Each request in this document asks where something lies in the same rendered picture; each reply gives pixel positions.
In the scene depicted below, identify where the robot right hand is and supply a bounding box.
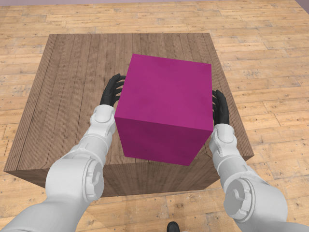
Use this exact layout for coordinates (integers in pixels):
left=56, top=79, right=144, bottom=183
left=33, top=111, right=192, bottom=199
left=212, top=90, right=229, bottom=126

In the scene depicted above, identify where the carton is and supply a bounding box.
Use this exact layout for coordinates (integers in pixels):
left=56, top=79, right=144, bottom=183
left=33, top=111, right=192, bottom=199
left=114, top=54, right=213, bottom=166

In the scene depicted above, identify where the left robot forearm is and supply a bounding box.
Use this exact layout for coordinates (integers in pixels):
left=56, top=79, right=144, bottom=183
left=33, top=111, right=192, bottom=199
left=45, top=104, right=115, bottom=194

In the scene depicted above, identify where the right robot forearm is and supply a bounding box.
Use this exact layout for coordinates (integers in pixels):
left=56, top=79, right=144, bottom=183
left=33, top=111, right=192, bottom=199
left=209, top=124, right=271, bottom=194

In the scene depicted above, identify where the robot left hand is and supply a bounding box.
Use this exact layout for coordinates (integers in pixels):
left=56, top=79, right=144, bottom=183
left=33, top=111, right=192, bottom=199
left=100, top=74, right=126, bottom=107

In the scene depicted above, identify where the right robot foot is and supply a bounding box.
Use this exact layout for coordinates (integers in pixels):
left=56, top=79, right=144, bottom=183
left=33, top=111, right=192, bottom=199
left=167, top=221, right=180, bottom=232

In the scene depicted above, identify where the robot left upper arm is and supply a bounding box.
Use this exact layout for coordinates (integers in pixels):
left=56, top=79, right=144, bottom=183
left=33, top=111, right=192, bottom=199
left=0, top=158, right=104, bottom=232

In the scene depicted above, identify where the pedestal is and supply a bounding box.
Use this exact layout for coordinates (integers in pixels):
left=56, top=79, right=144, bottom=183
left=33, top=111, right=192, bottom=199
left=3, top=33, right=254, bottom=198

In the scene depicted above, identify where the robot right upper arm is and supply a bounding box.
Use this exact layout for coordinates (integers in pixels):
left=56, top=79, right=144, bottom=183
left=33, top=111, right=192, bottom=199
left=224, top=178, right=309, bottom=232

